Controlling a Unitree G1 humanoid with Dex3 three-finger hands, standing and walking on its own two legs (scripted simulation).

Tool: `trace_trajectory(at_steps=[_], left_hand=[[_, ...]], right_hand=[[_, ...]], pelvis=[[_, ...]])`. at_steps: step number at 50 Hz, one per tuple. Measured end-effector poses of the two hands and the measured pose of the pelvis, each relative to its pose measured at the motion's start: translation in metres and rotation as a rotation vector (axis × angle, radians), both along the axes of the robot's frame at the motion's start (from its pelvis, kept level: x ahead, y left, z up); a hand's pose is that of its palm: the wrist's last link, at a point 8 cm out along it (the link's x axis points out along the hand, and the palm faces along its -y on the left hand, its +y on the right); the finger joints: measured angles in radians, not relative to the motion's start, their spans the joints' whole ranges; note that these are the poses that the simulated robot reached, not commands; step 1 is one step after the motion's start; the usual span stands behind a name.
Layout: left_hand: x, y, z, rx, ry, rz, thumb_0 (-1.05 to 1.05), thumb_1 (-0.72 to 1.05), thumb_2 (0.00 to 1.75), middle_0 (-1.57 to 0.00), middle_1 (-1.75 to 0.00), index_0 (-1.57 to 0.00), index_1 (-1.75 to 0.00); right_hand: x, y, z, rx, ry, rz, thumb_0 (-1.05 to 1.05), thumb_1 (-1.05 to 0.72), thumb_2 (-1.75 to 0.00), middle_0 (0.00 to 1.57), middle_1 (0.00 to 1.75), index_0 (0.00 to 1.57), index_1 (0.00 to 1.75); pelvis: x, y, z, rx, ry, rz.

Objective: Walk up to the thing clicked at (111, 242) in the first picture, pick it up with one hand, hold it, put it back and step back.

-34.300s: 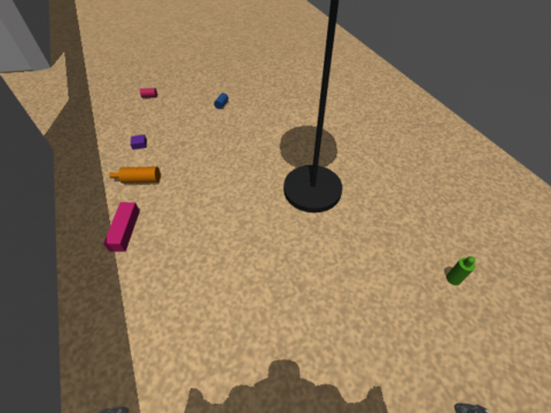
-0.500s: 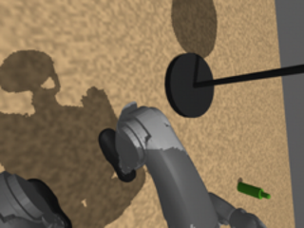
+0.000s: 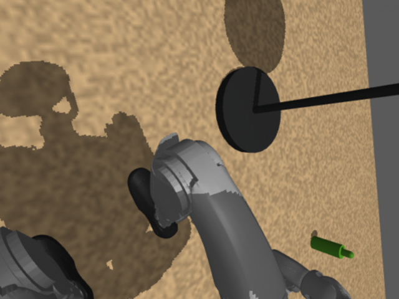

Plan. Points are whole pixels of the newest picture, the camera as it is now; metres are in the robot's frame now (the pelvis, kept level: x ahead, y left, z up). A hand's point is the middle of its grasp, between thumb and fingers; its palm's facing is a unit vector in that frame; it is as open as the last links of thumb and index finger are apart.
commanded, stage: close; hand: left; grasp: from above
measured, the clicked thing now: out of the picture +0.47 +0.39 -0.30
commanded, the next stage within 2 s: settle in 0.62 s
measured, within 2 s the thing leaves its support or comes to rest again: leaves its support in 1.10 s
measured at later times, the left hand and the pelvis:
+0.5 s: hand out of the picture +0.44 +0.38 -0.28, palm faces -0.14 -0.40 -0.90, open 10.7 cm; pelvis +0.00 +0.00 +0.00, yaw +0 degrees
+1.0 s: hand out of the picture +0.44 +0.38 -0.28, palm faces -0.14 -0.41 -0.90, open 10.7 cm; pelvis +0.00 +0.00 +0.00, yaw +0 degrees
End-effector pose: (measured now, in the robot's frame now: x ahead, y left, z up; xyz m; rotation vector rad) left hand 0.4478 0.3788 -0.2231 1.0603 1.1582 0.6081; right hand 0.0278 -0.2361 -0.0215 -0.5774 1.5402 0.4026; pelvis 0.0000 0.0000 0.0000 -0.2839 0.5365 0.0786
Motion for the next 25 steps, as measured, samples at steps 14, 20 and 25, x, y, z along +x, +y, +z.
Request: trace_trajectory(at_steps=[14, 20, 25], left_hand=[[-0.0036, 0.0044, 0.0021, 0.000, 0.014, -0.033, -0.01, -0.13, 0.91, -0.28, -1.21, -0.34, -1.14], [-0.0038, 0.0037, 0.0028, 0.007, 0.011, -0.032, -0.01, -0.12, 0.88, -0.29, -1.18, -0.36, -1.11], [-0.0039, 0.0029, 0.0031, 0.010, 0.011, -0.023, 0.00, -0.11, 0.87, -0.31, -1.16, -0.37, -1.09]], right_hand=[[-0.0002, 0.0020, 0.0004, -0.013, -0.009, -0.004, 0.01, -0.93, -0.90, 0.20, 0.30, 0.20, 0.30], [0.0000, 0.0019, 0.0010, -0.010, -0.008, -0.002, 0.01, -0.93, -0.90, 0.20, 0.30, 0.20, 0.30], [-0.0012, 0.0011, 0.0015, -0.004, 0.000, 0.001, 0.01, -0.93, -0.90, 0.20, 0.30, 0.20, 0.30]], pelvis=[[-0.0003, 0.0017, 0.0000, -0.005, -0.005, 0.002], [-0.0001, 0.0017, 0.0009, -0.004, -0.004, 0.003], [0.0002, 0.0012, 0.0012, -0.002, 0.000, 0.004]])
